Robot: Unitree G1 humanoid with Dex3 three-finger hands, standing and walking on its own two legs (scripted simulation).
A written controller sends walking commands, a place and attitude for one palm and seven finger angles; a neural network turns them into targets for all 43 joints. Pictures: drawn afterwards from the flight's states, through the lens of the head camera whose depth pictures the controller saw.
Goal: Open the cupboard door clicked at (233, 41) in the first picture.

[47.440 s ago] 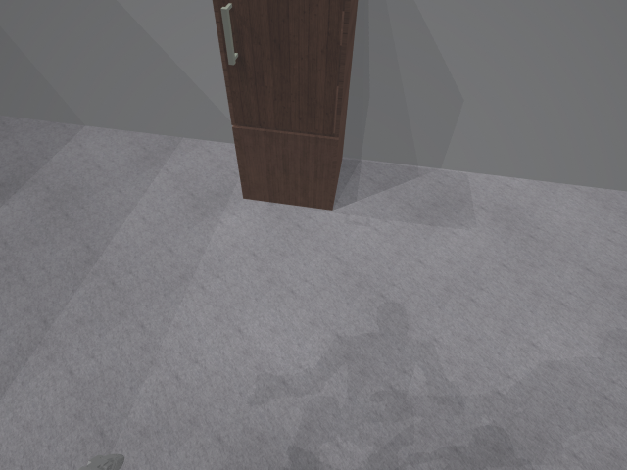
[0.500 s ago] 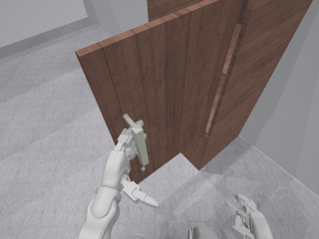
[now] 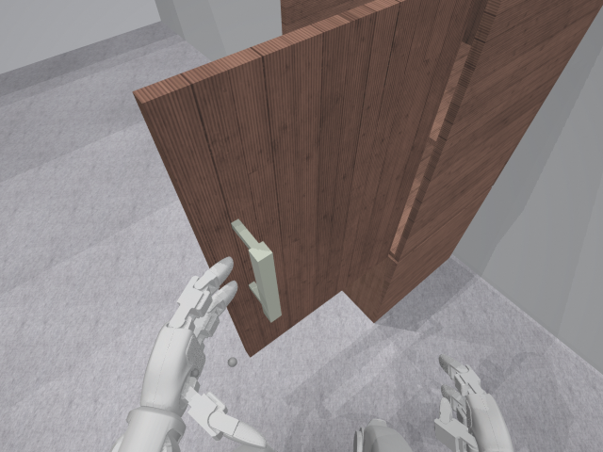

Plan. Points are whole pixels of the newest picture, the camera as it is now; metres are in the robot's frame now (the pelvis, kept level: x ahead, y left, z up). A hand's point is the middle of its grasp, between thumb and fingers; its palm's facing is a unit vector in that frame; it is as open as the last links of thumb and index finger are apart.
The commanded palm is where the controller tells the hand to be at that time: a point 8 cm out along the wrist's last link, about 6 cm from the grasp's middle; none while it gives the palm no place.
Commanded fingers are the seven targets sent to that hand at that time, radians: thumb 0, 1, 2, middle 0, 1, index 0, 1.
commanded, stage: slide the hand sideways off the handle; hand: left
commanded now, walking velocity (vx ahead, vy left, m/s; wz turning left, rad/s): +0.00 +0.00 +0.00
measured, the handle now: (258, 275) +0.32 +0.08 +0.06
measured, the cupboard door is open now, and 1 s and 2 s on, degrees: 88 88 88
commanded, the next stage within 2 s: draw the hand back to the body in 0.40 s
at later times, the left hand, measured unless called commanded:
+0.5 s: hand (186, 392) +0.18 +0.14 +0.06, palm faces -0.08 -1.00 -0.05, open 16.3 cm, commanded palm +0.16 +0.19 +0.07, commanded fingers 0.00 -0.50 0.30 -0.15 -0.30 -0.15 -0.30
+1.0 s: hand (116, 376) +0.18 +0.18 +0.12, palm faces -0.04 -0.99 -0.10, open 16.2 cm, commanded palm +0.15 +0.24 +0.14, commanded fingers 0.00 -0.29 0.39 -0.16 -0.30 -0.16 -0.30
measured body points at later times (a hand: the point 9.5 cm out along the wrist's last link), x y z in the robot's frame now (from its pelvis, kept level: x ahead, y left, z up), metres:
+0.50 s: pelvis -0.01 -0.01 -0.01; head +0.05 -0.01 +0.44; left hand +0.18 +0.19 +0.07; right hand +0.19 -0.23 -0.07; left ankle -0.04 +0.10 -0.67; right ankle +0.05 -0.12 -0.67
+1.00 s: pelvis +0.00 +0.01 +0.02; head +0.02 +0.00 +0.47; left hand +0.18 +0.24 +0.13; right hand +0.19 -0.22 -0.03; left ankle -0.04 +0.10 -0.67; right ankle +0.05 -0.12 -0.67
